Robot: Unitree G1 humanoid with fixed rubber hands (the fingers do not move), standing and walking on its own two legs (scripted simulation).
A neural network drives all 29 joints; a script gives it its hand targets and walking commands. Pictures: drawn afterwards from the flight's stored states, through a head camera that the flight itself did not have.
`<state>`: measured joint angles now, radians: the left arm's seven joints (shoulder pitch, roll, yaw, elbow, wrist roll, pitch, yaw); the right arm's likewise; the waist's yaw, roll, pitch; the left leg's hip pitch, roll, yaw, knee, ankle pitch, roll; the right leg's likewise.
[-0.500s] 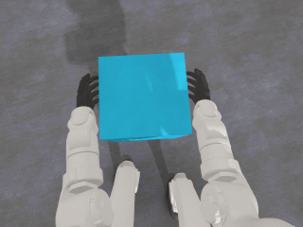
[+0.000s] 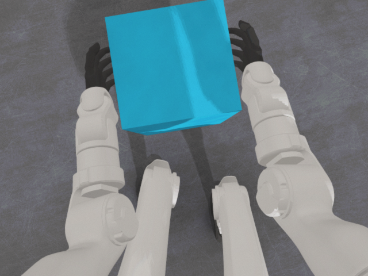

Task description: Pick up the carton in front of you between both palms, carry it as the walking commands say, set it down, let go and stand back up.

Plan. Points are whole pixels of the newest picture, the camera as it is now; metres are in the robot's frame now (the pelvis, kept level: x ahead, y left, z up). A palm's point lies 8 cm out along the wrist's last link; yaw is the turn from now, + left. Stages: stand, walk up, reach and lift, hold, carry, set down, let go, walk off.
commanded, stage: set down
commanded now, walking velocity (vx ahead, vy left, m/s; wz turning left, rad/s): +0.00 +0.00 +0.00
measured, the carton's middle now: (176, 83) +0.48 +0.11 -0.18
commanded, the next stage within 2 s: none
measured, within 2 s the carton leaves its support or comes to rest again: rests again in 1.76 s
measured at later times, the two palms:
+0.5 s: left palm (112, 97) +0.44 +0.27 -0.26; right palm (224, 71) +0.55 -0.01 -0.25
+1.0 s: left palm (116, 99) +0.44 +0.27 -0.29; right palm (223, 75) +0.56 -0.01 -0.29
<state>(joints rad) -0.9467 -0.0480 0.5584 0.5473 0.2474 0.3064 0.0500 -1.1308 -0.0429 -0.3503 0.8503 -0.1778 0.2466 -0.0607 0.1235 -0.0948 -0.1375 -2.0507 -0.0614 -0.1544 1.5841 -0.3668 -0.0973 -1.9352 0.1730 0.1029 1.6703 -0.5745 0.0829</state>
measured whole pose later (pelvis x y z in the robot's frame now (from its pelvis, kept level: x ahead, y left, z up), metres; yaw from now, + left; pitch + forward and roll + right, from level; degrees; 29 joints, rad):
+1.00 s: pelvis -0.01 -0.02 -0.11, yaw +1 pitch +47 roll +3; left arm -1.24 0.10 0.64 0.81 0.16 0.21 0.02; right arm -1.55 -0.22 -0.03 1.18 -0.06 0.21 -0.13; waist 0.22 -0.08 0.20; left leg -2.32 0.00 -0.11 1.95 -0.44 -0.13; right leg -2.26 0.22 0.09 2.09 -0.64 0.06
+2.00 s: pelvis -0.02 -0.01 -0.13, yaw +3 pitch +41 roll +4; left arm -1.33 0.31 0.44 1.11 -0.18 -0.02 0.07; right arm -1.60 -0.43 0.20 1.11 0.15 0.12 -0.06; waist 0.20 0.01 0.36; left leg -2.32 0.04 -0.02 2.02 -0.41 -0.06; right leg -2.25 0.10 0.08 2.17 -0.64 0.05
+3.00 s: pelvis +0.02 +0.00 +0.08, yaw +3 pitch +48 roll -1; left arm -0.94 0.13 0.45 0.64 -0.04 0.21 0.05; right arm -1.28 -0.34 -0.12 0.97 -0.07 0.26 0.02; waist 0.22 -0.07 -0.09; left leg -1.79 0.00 -0.04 1.24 -0.28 -0.04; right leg -1.71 0.06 0.07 1.35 -0.48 0.03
